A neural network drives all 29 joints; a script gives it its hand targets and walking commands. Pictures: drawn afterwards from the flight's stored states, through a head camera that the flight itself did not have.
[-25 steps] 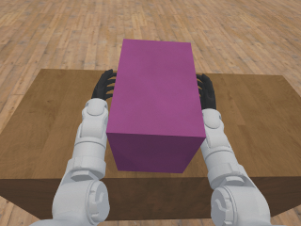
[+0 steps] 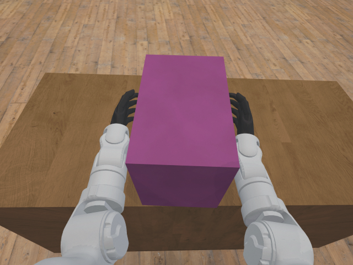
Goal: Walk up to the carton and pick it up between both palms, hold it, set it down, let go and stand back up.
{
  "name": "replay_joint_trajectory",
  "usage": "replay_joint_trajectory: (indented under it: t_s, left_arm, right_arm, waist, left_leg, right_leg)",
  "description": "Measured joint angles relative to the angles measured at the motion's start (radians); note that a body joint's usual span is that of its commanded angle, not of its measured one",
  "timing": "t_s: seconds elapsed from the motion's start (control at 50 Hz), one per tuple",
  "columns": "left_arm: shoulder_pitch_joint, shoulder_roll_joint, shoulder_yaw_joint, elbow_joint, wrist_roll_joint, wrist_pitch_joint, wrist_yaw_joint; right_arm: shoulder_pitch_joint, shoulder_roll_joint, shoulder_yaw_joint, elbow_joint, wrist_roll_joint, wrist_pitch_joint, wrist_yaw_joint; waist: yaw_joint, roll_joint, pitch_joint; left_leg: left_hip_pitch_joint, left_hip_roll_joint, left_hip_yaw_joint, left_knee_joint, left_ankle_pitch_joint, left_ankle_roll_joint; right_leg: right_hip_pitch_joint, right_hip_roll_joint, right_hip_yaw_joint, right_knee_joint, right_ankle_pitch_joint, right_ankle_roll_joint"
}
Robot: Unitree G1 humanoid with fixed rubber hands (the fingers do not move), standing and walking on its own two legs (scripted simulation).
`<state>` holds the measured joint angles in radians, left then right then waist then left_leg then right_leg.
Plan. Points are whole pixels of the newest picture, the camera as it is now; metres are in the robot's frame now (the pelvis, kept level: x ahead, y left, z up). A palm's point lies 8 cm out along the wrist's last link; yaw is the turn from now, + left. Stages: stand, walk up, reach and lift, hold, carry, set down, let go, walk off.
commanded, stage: set down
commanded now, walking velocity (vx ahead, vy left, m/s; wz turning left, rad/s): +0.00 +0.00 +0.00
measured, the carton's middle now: (181, 132) +0.41 -0.01 +0.05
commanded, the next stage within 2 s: none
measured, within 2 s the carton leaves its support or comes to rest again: rests again in 1.36 s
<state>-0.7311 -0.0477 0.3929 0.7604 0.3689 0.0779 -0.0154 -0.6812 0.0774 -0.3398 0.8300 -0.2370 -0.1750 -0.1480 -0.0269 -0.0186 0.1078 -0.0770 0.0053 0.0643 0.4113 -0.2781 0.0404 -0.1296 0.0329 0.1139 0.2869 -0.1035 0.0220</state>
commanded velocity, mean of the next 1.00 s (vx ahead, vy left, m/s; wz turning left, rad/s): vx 0.00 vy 0.00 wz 0.00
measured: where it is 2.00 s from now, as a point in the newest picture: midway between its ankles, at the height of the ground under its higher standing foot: outside the picture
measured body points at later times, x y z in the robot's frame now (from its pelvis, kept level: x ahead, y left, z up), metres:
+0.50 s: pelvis +0.01 +0.00 +0.00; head +0.07 +0.02 +0.45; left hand +0.43 +0.14 +0.04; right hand +0.41 -0.15 +0.07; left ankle -0.03 +0.08 -0.75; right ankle +0.04 -0.15 -0.75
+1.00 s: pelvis +0.02 +0.00 +0.00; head +0.09 +0.02 +0.44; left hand +0.44 +0.14 +0.02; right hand +0.42 -0.15 +0.04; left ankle -0.03 +0.08 -0.75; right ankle +0.04 -0.15 -0.74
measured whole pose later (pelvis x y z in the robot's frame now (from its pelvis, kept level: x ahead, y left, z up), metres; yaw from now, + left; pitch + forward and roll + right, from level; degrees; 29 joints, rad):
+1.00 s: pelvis +0.02 +0.00 +0.00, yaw +0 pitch +7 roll -2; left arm -0.77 -0.02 0.48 1.07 0.37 -0.19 0.01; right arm -0.67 0.14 -0.53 0.92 -0.42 -0.32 -0.13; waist -0.03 -0.01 0.03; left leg -0.25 0.01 0.06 0.41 -0.28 0.04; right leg -0.30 0.03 0.11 0.29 -0.11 0.03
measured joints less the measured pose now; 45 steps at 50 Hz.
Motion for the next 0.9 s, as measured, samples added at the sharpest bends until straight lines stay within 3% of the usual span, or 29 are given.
replay_joint_trajectory:
  t_s: [0.32,0.9]
  left_arm:
    - [-0.01,0.003,0.049,0.125,0.001,-0.129,0.004]
    - [-0.042,0.027,0.074,0.285,0.003,-0.27,0.025]
  right_arm:
    - [0.009,0.037,-0.097,0.011,-0.124,-0.056,0.015]
    - [0.01,0.058,-0.178,0.06,-0.186,-0.14,0.017]
  waist:
    - [0.0,0.001,-0.028]
    - [0.0,0.005,-0.079]
  left_leg:
    - [-0.065,-0.001,0.0,0.0,-0.001,0.0]
    - [-0.173,0.0,0.0,0.0,-0.003,0.0]
  right_leg:
    - [-0.064,-0.001,-0.001,0.0,0.0,0.002]
    - [-0.172,-0.001,-0.002,0.0,-0.002,0.004]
